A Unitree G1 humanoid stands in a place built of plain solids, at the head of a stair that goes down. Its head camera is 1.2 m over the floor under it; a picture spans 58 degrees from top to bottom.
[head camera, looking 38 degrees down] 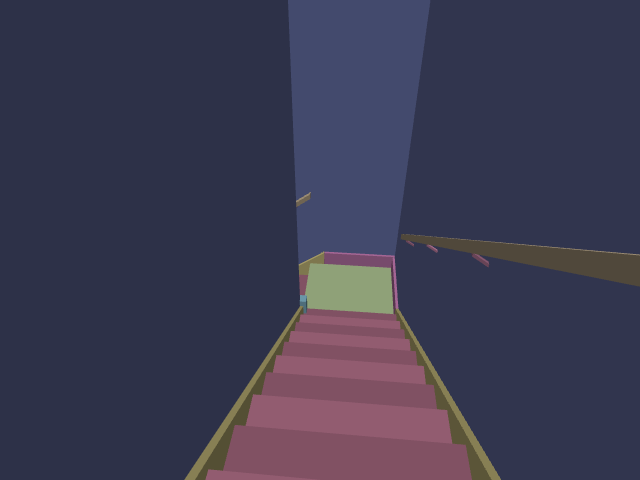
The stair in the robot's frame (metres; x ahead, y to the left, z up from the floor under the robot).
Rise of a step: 0.18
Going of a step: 0.25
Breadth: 0.86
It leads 5 degrees to the right of straight ahead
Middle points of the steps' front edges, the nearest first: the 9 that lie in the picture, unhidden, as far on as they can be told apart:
0.82 -0.11 -0.37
1.07 -0.13 -0.55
1.32 -0.15 -0.73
1.56 -0.17 -0.91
1.81 -0.19 -1.09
2.05 -0.21 -1.28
2.30 -0.24 -1.46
2.54 -0.26 -1.64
2.78 -0.29 -1.82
